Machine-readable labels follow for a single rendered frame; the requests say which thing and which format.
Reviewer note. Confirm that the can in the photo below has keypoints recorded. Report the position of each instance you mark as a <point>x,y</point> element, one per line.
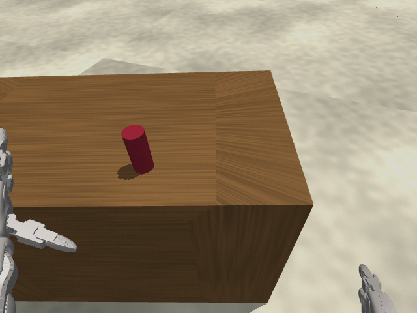
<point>136,143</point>

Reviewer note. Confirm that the left robot hand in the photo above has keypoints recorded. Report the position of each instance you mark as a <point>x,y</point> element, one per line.
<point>30,232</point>

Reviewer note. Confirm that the right robot hand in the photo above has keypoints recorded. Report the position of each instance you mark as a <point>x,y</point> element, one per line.
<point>373,300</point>

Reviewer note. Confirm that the left robot arm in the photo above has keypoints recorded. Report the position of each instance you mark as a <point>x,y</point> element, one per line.
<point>8,276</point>

